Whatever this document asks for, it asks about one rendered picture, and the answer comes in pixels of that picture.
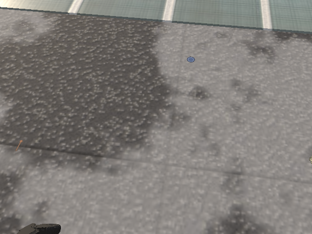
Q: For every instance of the left robot hand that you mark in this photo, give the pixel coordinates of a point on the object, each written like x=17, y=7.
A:
x=44, y=228

